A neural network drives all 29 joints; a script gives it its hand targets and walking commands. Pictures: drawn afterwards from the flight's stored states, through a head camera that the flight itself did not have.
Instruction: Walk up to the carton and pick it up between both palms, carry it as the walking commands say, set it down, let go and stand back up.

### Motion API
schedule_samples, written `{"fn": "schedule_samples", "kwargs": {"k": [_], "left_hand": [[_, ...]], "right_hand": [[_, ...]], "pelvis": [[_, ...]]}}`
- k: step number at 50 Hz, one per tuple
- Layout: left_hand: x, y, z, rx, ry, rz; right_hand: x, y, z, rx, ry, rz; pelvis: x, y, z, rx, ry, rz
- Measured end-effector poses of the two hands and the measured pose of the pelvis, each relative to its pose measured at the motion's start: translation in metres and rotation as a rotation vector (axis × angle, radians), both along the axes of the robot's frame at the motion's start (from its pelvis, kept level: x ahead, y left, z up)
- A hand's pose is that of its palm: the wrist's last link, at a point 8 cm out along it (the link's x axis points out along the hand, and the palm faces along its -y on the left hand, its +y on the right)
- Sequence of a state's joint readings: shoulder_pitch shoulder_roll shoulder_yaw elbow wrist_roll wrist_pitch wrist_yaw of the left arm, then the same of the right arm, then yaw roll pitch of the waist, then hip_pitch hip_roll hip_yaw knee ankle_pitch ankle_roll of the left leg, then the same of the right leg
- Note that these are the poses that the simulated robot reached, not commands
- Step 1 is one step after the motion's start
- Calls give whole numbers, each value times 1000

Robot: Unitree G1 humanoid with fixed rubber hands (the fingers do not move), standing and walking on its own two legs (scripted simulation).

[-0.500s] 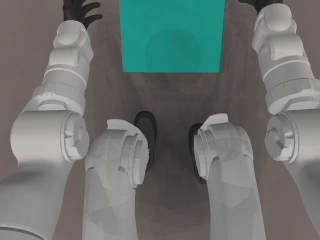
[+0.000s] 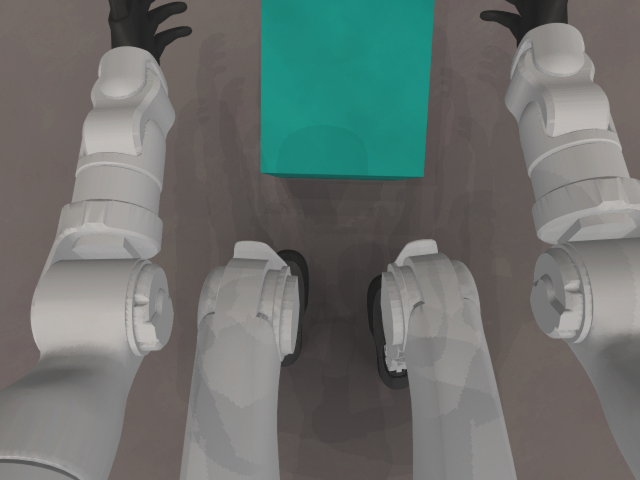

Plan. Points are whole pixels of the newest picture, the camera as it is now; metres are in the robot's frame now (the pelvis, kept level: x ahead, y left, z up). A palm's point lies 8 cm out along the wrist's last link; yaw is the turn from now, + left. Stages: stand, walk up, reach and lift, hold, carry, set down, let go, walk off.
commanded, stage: set down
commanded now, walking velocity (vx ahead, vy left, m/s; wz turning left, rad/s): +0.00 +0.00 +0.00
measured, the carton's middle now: (342, 71) +0.55 +0.00 -0.30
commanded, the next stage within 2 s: let go in 1.00 s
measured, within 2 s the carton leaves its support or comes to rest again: neither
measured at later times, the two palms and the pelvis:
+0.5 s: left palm out of the picture +0.53 +0.19 +0.04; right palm out of the picture +0.53 -0.20 +0.05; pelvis +0.04 +0.00 +0.14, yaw -1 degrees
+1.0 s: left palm out of the picture +0.52 +0.20 +0.15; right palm out of the picture +0.53 -0.20 +0.18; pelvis +0.06 +0.01 +0.26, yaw -1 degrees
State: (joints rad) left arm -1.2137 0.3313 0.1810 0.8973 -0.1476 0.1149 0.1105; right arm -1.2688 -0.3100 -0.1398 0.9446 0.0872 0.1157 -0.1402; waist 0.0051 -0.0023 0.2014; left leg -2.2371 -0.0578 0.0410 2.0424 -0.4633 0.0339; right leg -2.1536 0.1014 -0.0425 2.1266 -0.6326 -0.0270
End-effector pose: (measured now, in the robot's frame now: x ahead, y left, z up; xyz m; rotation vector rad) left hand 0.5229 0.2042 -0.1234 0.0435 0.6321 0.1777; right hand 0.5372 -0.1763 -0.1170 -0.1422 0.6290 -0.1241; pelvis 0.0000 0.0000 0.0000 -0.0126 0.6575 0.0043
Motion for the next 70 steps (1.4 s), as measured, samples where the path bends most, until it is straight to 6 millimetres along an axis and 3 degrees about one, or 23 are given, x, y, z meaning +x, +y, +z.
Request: {"fn": "schedule_samples", "kwargs": {"k": [11, 19, 33, 42, 46, 52, 55, 59, 63, 70], "left_hand": [[11, -7, 83, -11, -1, -26], [8, -17, 123, -22, 12, -31], [-9, -4, 211, -40, 13, -27], [-4, 0, 268, -45, -21, -34], [-4, -3, 281, -38, 3, -47], [-9, -11, 273, -21, 58, -72], [-18, -12, 265, -13, 87, -73], [-54, 0, 272, 12, 112, -43], [-90, 14, 296, 38, 136, -17], [-138, 20, 349, 34, 128, -23]], "right_hand": [[5, -15, 88, 38, -27, -22], [-3, -20, 121, 72, 7, -20], [-10, -26, 220, 82, -12, -26], [-5, -17, 279, 114, -38, -23], [-3, -17, 296, 131, -35, -29], [-3, -19, 291, 128, 3, -25], [-11, -22, 281, 107, 44, -19], [-49, -36, 278, 52, 118, -8], [-78, -48, 305, 10, 119, 26], [-120, -51, 355, 7, 119, 55]], "pelvis": [[12, 5, 58, -29, 82, 5], [26, 1, 103, -31, 123, 8], [41, 2, 185, -48, 106, 21], [46, 7, 230, -61, 74, 31], [51, 9, 247, -62, 65, 33], [61, 9, 261, -60, 85, 33], [67, 8, 266, -58, 96, 34], [80, 5, 278, -53, 77, 37], [90, 1, 293, -44, 15, 39], [101, -4, 319, -27, -150, 42]]}}
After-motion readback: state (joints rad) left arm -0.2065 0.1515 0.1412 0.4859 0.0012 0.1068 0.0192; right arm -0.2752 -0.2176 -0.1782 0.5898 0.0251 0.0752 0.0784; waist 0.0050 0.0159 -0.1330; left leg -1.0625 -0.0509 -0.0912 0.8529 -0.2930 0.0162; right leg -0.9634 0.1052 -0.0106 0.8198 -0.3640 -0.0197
